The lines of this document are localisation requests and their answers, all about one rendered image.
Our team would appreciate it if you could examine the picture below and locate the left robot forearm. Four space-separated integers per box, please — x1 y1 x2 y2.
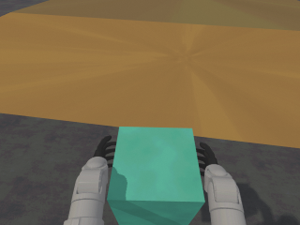
63 157 109 225

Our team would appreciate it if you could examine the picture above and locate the robot right hand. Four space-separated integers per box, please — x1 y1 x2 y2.
196 142 218 177

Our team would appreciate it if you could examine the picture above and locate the right robot forearm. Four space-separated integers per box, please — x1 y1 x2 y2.
204 164 247 225

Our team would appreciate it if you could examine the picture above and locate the carton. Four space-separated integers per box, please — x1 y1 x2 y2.
107 127 205 225

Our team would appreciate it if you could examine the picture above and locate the robot left hand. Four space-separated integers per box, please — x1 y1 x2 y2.
93 135 117 168

